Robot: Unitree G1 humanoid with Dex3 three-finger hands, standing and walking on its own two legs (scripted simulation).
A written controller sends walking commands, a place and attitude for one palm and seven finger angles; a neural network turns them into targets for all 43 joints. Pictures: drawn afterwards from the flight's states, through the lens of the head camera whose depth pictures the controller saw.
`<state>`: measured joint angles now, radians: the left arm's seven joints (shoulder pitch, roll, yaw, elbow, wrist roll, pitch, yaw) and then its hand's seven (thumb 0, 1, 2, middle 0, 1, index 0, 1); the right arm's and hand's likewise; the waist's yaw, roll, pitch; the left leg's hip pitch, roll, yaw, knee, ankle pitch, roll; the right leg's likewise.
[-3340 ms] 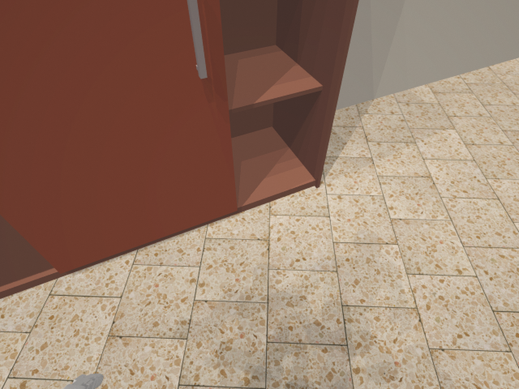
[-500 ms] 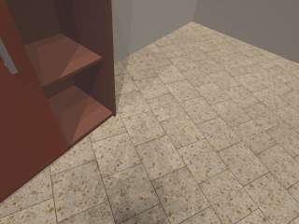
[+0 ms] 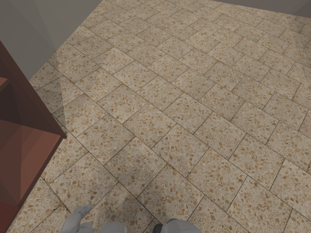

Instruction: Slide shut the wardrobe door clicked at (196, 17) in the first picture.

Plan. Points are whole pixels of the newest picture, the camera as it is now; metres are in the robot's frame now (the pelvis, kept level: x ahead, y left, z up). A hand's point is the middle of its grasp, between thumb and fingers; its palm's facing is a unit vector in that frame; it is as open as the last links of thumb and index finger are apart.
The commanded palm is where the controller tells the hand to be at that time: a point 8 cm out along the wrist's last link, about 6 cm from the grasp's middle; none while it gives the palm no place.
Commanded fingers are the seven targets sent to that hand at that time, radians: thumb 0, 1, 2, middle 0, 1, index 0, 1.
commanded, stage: walk to a spot facing it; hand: left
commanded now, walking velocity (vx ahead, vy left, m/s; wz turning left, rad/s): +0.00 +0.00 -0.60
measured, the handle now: out of the picture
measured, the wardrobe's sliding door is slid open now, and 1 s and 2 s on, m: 0.45 0.45 0.45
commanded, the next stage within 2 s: turn to face it in 1.82 s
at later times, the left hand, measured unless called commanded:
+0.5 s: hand (52, 212) +0.19 +0.29 -0.15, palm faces -0.21 -0.96 -0.21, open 7.4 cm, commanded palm none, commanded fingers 0.00 0.90 0.90 -0.20 -0.30 -0.20 -0.30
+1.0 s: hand (109, 171) +0.30 +0.14 -0.13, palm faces -0.59 -0.76 -0.27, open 7.4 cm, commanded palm none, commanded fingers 0.00 0.90 0.90 -0.20 -0.30 -0.20 -0.30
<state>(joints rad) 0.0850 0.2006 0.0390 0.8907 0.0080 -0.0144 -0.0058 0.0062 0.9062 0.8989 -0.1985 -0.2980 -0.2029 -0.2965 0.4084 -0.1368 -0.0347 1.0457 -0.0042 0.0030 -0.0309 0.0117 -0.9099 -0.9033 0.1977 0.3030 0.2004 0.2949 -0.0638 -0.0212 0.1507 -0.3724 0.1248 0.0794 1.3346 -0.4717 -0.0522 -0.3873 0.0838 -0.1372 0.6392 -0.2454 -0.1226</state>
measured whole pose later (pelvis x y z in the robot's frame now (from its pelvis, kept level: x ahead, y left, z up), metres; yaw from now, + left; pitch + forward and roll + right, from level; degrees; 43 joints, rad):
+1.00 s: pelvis +0.08 +0.05 +0.02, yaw -37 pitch +0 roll +0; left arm 0.13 0.21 0.06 0.88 0.02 0.04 0.00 0.01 0.90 0.90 -0.20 -0.30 -0.20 -0.30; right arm 0.24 -0.24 -0.07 0.95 -0.02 0.06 -0.02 0.01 -0.91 -0.90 0.19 0.30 0.20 0.29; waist -0.04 0.04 0.09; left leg -0.48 0.13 0.05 1.09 -0.43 -0.10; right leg -0.27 0.02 -0.02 0.56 -0.30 -0.04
